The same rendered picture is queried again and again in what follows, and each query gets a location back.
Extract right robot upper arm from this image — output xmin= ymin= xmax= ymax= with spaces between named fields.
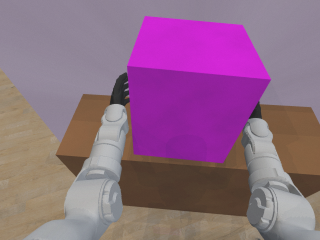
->
xmin=246 ymin=186 xmax=320 ymax=240

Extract robot left forearm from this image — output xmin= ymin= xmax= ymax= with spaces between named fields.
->
xmin=64 ymin=104 xmax=129 ymax=215

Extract carton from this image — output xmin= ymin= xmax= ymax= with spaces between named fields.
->
xmin=127 ymin=16 xmax=271 ymax=163

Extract left robot hand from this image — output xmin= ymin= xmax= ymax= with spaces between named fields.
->
xmin=109 ymin=72 xmax=130 ymax=107

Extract left robot upper arm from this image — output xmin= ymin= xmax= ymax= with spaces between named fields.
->
xmin=23 ymin=178 xmax=123 ymax=240

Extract right robot hand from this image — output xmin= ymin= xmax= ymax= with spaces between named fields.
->
xmin=249 ymin=101 xmax=262 ymax=119

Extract pedestal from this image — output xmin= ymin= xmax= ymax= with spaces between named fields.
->
xmin=55 ymin=94 xmax=320 ymax=217

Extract robot right forearm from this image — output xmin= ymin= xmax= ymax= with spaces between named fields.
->
xmin=241 ymin=118 xmax=316 ymax=230

